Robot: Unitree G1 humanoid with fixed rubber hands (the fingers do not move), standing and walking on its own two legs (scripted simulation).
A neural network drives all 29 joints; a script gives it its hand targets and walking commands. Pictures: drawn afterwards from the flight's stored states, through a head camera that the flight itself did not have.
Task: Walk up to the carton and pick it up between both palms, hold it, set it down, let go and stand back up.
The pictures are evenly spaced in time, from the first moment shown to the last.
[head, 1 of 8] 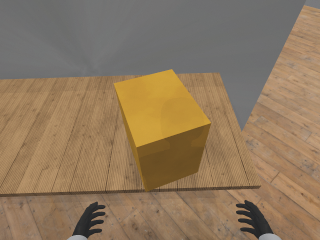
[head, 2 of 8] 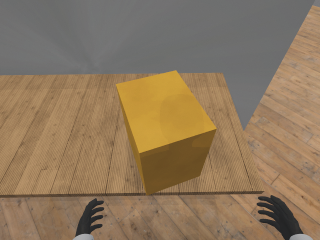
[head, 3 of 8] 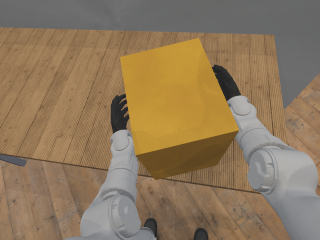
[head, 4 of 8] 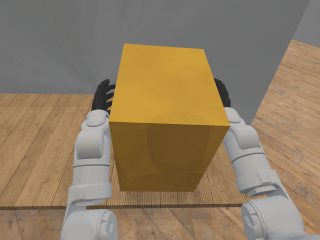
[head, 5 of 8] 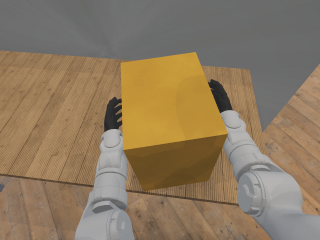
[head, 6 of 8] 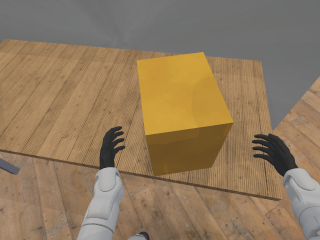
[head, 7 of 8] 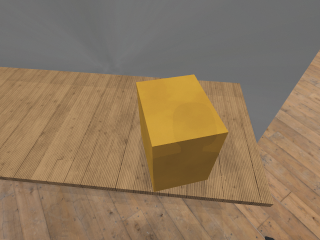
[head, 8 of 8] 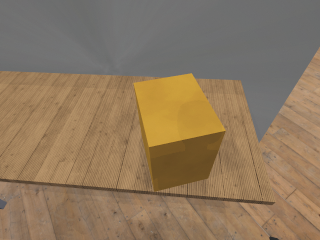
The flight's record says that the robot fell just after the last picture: no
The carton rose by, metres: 0.21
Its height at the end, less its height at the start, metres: +0.00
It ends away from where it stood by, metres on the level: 0.01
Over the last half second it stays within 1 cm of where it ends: yes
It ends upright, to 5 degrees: yes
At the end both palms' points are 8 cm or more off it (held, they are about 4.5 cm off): yes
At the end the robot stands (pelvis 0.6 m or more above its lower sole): yes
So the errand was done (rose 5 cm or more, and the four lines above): yes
